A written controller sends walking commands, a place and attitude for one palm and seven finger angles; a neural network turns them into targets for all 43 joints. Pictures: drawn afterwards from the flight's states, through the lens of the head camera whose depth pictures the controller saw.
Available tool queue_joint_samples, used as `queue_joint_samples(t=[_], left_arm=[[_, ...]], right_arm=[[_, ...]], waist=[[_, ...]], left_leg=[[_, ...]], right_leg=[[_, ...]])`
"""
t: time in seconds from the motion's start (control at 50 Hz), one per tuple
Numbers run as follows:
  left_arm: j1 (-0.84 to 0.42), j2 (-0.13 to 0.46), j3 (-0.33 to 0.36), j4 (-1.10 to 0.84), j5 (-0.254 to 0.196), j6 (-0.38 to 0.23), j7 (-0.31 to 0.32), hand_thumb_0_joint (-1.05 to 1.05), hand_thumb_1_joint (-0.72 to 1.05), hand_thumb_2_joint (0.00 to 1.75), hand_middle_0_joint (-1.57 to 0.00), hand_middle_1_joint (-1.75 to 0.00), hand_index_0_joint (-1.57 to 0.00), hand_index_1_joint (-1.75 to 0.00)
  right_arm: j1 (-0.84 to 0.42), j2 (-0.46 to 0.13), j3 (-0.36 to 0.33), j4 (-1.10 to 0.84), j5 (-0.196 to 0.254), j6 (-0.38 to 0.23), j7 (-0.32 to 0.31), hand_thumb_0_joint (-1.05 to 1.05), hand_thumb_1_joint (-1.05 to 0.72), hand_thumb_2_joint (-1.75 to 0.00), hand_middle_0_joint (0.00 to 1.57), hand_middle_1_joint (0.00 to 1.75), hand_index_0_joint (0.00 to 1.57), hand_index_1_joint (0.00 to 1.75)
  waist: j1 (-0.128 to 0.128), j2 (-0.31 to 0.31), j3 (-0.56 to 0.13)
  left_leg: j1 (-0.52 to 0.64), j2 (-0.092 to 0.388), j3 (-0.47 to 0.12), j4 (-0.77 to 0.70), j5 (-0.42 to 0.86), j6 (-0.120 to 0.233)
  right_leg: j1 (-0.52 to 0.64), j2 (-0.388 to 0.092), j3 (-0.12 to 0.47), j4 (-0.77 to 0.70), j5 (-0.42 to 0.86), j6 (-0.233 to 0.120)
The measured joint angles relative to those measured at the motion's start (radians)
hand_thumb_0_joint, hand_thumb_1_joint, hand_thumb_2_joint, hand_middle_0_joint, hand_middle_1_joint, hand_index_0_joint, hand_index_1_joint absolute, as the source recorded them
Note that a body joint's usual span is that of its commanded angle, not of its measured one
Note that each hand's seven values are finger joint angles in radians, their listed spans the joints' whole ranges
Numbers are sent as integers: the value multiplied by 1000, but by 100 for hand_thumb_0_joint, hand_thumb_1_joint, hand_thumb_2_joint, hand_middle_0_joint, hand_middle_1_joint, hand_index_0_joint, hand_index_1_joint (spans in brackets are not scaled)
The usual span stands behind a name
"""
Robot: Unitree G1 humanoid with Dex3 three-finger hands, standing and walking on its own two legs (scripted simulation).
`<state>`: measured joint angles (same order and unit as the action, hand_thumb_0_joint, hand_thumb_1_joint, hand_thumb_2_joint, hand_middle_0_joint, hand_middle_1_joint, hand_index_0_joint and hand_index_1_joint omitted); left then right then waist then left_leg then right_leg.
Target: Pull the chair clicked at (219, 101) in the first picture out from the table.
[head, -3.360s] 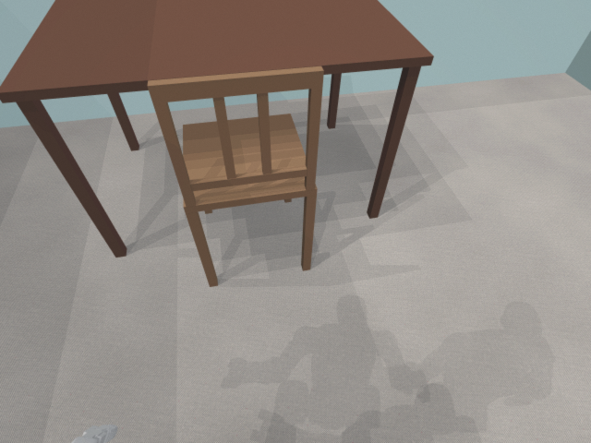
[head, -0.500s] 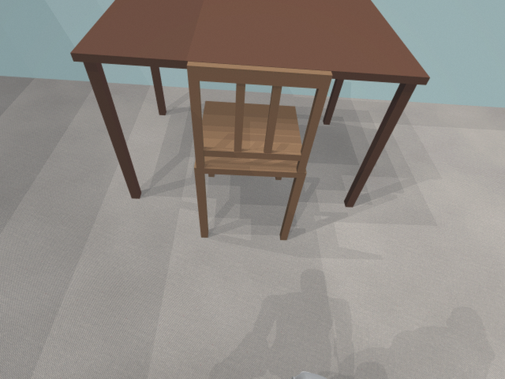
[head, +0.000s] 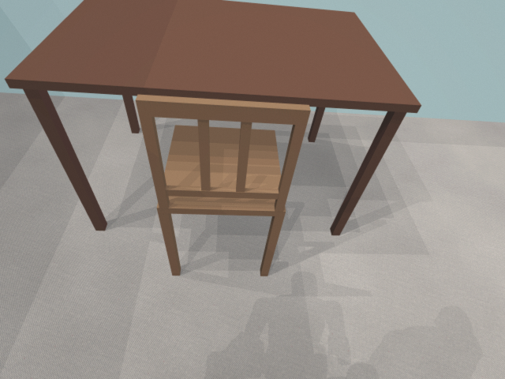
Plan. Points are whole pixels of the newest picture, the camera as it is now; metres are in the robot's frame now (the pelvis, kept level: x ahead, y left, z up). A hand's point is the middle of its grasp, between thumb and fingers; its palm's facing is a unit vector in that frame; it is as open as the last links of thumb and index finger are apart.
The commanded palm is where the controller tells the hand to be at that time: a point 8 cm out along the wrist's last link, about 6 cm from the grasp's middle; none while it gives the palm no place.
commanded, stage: take the last steps up to it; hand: left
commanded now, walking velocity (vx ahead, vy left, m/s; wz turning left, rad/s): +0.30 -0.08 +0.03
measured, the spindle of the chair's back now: (204, 157) +0.66 +0.15 -0.08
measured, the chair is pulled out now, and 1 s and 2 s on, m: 0.00 0.00 0.00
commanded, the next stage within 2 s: come to a stop and stand still in 0.28 s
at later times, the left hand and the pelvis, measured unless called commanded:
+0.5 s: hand (196, 311) +0.28 +0.12 -0.18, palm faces -0.01 -0.98 -0.19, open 7.4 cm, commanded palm none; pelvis +0.21 -0.06 -0.01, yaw +1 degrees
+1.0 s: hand (148, 325) +0.25 +0.21 -0.16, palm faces +0.08 -0.96 -0.26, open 7.4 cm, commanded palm none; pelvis +0.19 +0.00 +0.00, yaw +0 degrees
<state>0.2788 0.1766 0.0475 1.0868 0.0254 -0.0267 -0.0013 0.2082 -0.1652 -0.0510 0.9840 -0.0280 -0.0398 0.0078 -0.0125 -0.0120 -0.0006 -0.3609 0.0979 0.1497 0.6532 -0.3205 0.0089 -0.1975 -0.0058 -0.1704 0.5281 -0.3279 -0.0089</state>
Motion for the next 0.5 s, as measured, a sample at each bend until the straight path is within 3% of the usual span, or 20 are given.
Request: queue_joint_samples(t=[0.06, 0.1, 0.16, 0.24, 0.38, 0.44, 0.5], left_arm=[[19, 6, 4, 7, 0, 23, -11, 0, 92, 90, -20, -30, -20, -30], [12, 8, 10, 6, 7, 29, -20, 0, 92, 90, -20, -30, -20, -30], [-8, 10, 17, -8, 9, 23, -27, 0, 92, 90, -20, -30, -19, -30], [-38, 17, 22, -26, 6, 25, -25, 0, 92, 90, -20, -30, -19, -30], [-100, 14, 9, -31, -3, 27, -25, 0, 92, 90, -20, -30, -19, -30], [-107, 12, 4, -39, -1, -6, -20, 0, 91, 90, -20, -30, -19, -30], [-132, -17, -7, -36, -8, -27, 2, 0, 91, 90, -20, -30, -19, -30]], right_arm=[[8, 22, 12, -2, -8, -24, -11, 0, -91, -90, 20, 30, 20, 30], [35, 32, 13, 7, -3, -30, -30, -1, -92, -90, 20, 30, 20, 30], [81, 29, 16, 39, 3, -36, -43, -1, -94, -90, 21, 30, 21, 30], [140, 34, 24, 85, 7, -32, -44, -1, -93, -90, 21, 30, 21, 30], [205, 46, 23, 143, 0, -9, -38, 0, -91, -90, 21, 30, 20, 30], [236, 49, 20, 172, 10, 5, -34, 0, -91, -90, 21, 30, 21, 30], [190, 29, 13, 180, 31, 32, -42, 0, -91, -90, 21, 30, 20, 30]], waist=[[0, -31, -6], [-1, -39, -3], [9, -44, 12], [12, -38, 38], [-31, -19, 97], [-36, -12, 103], [-33, 36, 127]], left_leg=[[34, -19, 19, 19, -26, 47], [85, -32, 23, -31, -34, 51], [180, -50, 25, -158, -1, 40], [279, -53, 24, -283, 19, 27], [385, -38, 23, -298, -62, -26], [367, -16, 12, -127, -162, -44], [210, -27, -107, 264, -238, -19]], right_leg=[[-93, -14, 62, 299, -112, -11], [-183, -23, 93, 508, -68, -8], [-285, -55, 117, 618, 33, 9], [-372, -84, 120, 552, 102, 24], [-335, -74, 70, 162, 144, -9], [-237, -51, 45, 38, 265, -35], [-222, -27, 24, 114, 137, -51]])
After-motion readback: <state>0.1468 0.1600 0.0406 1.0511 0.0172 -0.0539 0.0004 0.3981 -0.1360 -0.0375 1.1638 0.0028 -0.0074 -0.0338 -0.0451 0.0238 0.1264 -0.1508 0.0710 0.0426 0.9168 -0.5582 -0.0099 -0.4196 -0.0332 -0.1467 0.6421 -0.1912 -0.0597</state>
